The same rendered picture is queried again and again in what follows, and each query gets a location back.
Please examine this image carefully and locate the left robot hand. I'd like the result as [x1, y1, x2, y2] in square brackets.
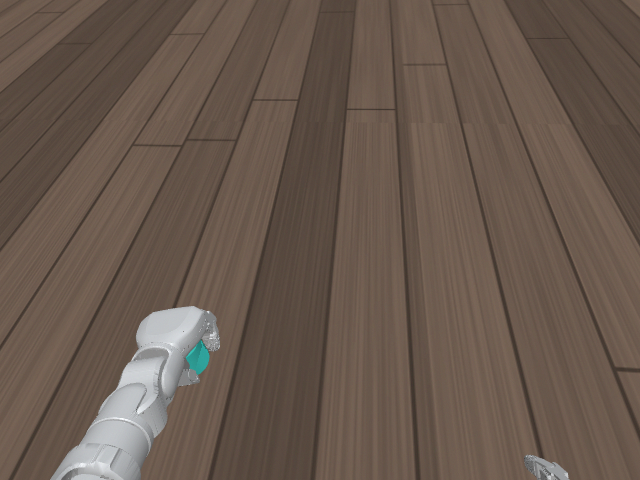
[136, 306, 220, 387]

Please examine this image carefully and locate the tin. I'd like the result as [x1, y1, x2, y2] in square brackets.
[186, 340, 209, 375]

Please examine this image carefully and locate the left robot arm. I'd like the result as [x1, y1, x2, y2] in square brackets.
[50, 342, 184, 480]

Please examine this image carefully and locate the right robot hand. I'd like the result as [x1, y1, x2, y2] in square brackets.
[524, 455, 569, 480]

